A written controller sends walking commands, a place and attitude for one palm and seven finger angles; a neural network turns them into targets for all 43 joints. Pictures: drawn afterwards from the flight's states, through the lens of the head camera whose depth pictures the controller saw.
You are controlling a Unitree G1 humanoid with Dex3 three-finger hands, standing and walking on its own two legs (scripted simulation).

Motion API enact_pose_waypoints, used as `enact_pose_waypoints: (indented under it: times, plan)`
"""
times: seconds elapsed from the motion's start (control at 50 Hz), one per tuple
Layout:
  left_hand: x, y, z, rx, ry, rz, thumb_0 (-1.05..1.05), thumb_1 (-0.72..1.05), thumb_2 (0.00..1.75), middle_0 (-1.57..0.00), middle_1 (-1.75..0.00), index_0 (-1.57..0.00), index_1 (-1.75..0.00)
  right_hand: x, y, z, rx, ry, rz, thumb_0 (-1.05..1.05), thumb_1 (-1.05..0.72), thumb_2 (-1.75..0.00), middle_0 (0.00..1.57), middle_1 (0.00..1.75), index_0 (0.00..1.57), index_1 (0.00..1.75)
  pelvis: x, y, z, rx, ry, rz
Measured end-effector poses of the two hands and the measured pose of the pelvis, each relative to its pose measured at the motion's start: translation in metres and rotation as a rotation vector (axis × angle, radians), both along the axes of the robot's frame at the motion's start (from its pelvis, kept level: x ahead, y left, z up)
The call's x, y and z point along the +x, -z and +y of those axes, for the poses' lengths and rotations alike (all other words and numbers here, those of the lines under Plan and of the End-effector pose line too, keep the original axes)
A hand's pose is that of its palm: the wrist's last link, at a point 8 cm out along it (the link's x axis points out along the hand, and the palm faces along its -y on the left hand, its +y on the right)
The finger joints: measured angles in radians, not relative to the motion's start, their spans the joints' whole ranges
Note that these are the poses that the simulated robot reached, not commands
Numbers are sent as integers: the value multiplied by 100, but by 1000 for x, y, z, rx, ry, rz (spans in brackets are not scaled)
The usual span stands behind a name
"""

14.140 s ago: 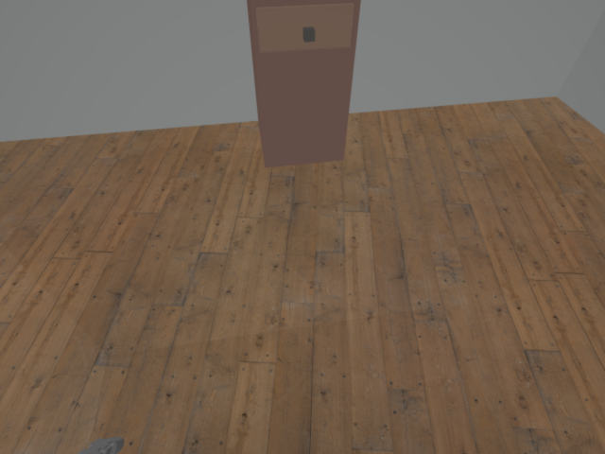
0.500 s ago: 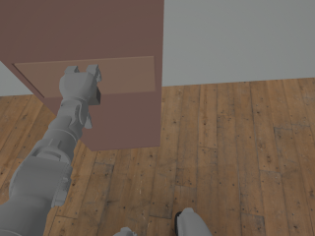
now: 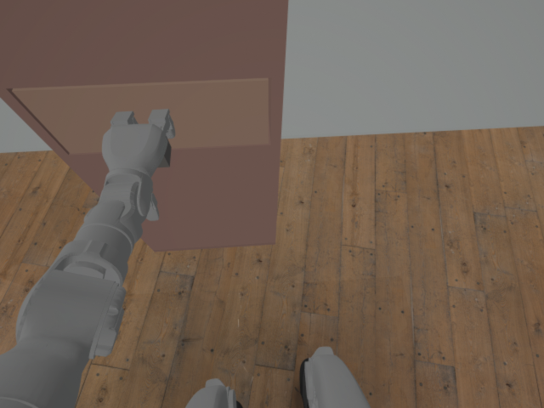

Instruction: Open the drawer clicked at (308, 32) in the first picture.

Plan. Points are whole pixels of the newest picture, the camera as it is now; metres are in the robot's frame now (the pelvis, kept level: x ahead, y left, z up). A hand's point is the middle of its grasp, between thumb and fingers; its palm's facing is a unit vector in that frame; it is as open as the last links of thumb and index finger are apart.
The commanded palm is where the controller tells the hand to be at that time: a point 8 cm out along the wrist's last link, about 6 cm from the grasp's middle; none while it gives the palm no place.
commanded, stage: lower the fingers behind the handle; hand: left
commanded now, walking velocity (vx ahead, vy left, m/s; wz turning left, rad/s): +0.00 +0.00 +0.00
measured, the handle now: (155, 140) +0.55 +0.15 -0.01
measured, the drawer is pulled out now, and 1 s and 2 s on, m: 0.00 0.00 0.05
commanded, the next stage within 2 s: close the thumb around the handle in 0.56 s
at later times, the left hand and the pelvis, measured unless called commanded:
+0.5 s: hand (150, 166) +0.51 +0.16 -0.03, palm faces -0.07 -0.01 -1.00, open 13.9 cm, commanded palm +0.48 +0.17 +0.03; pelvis -0.01 +0.00 -0.01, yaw +0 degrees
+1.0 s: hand (154, 167) +0.50 +0.16 -0.02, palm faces -0.06 +0.00 -1.00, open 10.6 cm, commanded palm +0.48 +0.16 +0.03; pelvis +0.00 +0.00 -0.01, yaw +0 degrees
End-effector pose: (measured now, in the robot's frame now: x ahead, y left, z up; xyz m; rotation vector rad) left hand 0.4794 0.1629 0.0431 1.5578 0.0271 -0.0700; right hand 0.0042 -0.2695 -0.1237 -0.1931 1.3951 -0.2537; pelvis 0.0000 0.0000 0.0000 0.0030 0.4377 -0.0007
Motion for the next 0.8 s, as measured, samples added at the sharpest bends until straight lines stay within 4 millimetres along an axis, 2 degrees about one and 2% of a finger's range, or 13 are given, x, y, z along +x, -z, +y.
enact_pose_waypoints:
  times: [0.12,0.26,0.6,0.72,0.8]
  plan:
    - [-2,10,-1,-5,6,-5,0,-49,30,-32,-120,-32,-120,-2,6,0,-2,-3,1,0,-91,-90,20,30,20,30,-2,6,0,0,1,13]
    - [4,14,1,14,-16,-31,0,-49,30,-32,-120,-31,-120,-6,12,0,-1,-7,14,0,-91,-90,20,30,20,30,-6,13,0,-1,-5,29]
    - [9,14,3,-2,-2,-2,0,-49,30,-32,-120,-31,-120,-15,10,-1,-11,7,27,0,-91,-90,20,30,20,30,-5,14,0,-2,1,37]
    - [6,14,0,0,-6,-15,0,-49,30,-32,-120,-30,-120,-13,11,1,0,8,36,0,-91,-90,20,30,20,30,-2,12,0,-5,-2,31]
    - [5,13,-2,10,-9,-12,0,-42,33,-33,-121,-31,-121,-9,10,2,6,7,28,0,-91,-90,20,30,20,30,-1,10,0,-5,-4,26]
